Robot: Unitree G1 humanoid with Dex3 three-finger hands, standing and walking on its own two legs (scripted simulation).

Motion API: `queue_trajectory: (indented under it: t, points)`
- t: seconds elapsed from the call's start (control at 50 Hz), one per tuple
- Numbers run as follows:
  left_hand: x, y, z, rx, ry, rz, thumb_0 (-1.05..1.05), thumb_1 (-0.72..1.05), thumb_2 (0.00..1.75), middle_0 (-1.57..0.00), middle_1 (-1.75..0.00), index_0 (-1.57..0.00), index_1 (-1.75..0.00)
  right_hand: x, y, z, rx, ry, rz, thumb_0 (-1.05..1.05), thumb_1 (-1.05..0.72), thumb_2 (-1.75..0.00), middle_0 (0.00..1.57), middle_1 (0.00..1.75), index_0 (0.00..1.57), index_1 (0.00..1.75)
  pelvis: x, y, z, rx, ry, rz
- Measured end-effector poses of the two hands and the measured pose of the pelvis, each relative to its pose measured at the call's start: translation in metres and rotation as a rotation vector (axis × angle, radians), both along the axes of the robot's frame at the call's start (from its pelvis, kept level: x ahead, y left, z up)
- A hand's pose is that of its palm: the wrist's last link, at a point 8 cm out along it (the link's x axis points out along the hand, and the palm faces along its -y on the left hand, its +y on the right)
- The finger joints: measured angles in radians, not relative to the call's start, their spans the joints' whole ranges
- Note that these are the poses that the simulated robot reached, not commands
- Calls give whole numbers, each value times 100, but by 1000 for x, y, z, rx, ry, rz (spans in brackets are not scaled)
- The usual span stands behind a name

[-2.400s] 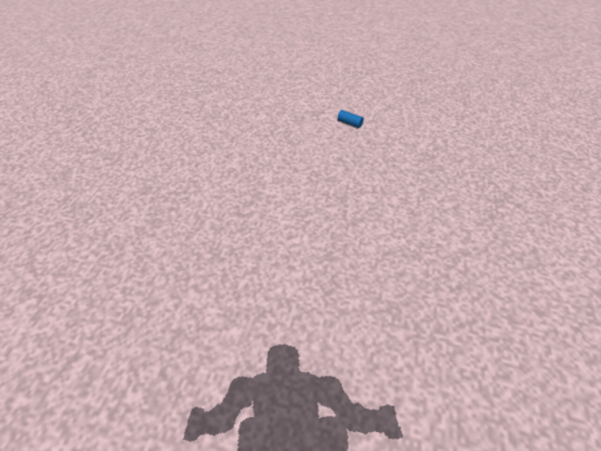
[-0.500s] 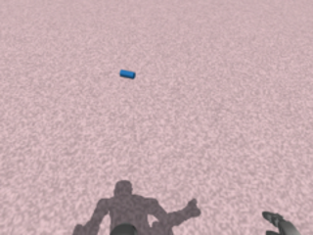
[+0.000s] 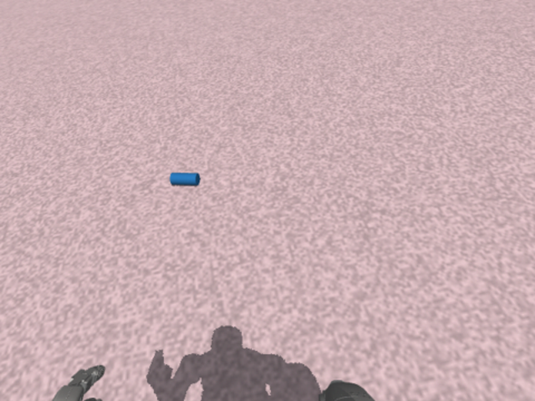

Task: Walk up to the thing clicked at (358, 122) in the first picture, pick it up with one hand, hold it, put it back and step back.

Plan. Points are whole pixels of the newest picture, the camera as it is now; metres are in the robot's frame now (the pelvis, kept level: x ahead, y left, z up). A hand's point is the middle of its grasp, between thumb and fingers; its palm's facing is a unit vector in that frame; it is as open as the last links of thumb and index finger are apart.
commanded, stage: walk up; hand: left
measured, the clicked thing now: (185, 178) +1.26 +0.45 -0.72
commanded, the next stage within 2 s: none
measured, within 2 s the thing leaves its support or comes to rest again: neither
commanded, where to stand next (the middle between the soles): +0.84 +0.32 m, yaw -7 degrees
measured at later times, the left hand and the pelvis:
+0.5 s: hand (60, 353) +0.25 +0.41 -0.14, palm faces -0.09 -0.90 -0.42, open 7.4 cm; pelvis +0.21 +0.12 +0.01, yaw -3 degrees
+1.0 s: hand (98, 216) +0.54 +0.40 -0.10, palm faces -0.08 -0.89 -0.45, open 7.3 cm; pelvis +0.40 +0.14 +0.01, yaw -4 degrees
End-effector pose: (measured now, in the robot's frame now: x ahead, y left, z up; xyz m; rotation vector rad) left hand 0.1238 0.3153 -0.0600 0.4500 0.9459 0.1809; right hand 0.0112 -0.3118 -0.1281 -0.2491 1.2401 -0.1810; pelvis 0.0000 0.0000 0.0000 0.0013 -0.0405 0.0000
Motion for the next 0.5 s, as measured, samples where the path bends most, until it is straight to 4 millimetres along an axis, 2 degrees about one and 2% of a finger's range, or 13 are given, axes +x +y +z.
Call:
queue_trajectory:
  t: [0.08, 0.16, 0.24, 0.3, 0.36, 0.42, 0.5]
  points:
    - [2, 0, 6, -14, 34, 55, 0, 91, 90, -21, -30, -21, -30, 71, 10, 15, 14, -68, 48, 1, -91, -90, 20, 30, 20, 30, 33, 4, 14, 9, -6, -15]
    - [-4, 14, 7, -8, 121, 85, 0, 90, 90, -21, -30, -21, -30, 137, 16, 35, 1, -169, 74, 0, -91, -90, 20, 30, 20, 30, 63, 15, 23, -1, -8, -35]
    - [0, 38, 2, -3, 186, 106, 0, 90, 90, -21, -30, -21, -30, 186, 24, 48, -29, -200, 93, 0, -91, -90, 20, 30, 20, 30, 94, 32, 23, -23, -1, -35]
    - [12, 63, -6, 0, 214, 117, 0, 90, 90, -21, -30, -21, -30, 218, 35, 54, -57, -193, 105, 0, -91, -90, 20, 30, 20, 30, 120, 49, 18, -42, 9, -35]
    - [33, 94, -21, 2, 240, 125, 0, 90, 90, -21, -30, -21, -30, 250, 51, 57, -89, -193, 110, 0, -91, -90, 20, 30, 20, 30, 151, 71, 9, -58, 22, -31]
    - [66, 124, -39, 8, 264, 119, 1, 90, 90, -21, -30, -21, -30, 273, 73, 59, -121, -205, 97, 0, -91, -90, 20, 30, 20, 30, 179, 94, 1, -14, 18, -34]
    - [125, 137, -40, -9, 263, 76, 1, 91, 90, -21, -30, -21, -30, 277, 100, 68, -122, -207, 30, 0, -91, -90, 20, 30, 20, 30, 209, 116, 10, -39, 9, -48]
